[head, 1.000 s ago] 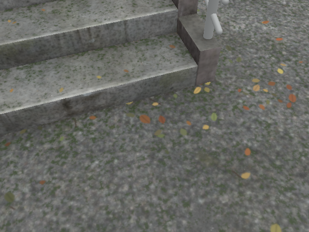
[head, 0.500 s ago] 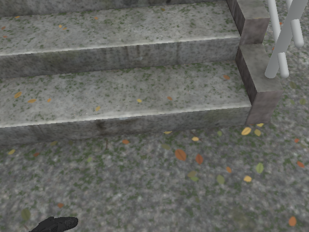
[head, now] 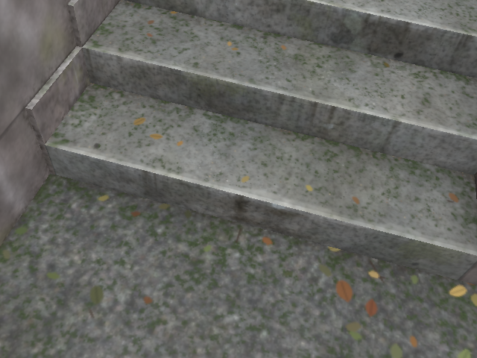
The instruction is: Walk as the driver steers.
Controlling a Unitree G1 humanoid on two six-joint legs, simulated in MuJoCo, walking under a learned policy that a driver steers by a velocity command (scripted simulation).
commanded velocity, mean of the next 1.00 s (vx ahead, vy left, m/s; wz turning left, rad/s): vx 0.30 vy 0.00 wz -0.38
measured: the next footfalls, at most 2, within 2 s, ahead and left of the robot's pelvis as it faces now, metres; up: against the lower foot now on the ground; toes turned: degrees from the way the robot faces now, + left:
right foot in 0.20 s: +0.05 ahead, -0.15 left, +0.00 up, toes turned -4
left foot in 0.52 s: +0.16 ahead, +0.10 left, +0.00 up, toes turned -15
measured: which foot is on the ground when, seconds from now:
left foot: down 0.00-0.26, up 0.28-0.50, down 0.52-0.94, up 0.96-1.00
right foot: up 0.00-0.18, down 0.20-0.52, up 0.54-0.92, down 0.94-1.00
